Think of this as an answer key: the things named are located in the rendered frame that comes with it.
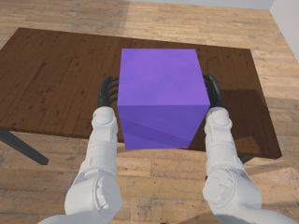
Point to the right robot forearm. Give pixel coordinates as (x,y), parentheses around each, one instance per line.
(220,146)

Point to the left robot forearm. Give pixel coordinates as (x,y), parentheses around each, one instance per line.
(102,147)

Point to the table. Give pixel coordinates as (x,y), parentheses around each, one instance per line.
(50,81)

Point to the right robot upper arm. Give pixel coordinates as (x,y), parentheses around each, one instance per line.
(234,200)

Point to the carton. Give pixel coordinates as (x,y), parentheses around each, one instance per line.
(162,98)

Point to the robot left hand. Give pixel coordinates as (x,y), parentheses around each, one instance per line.
(103,99)

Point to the robot right hand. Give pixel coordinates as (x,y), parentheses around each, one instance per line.
(213,91)

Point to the left robot upper arm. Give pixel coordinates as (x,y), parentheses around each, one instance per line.
(93,201)

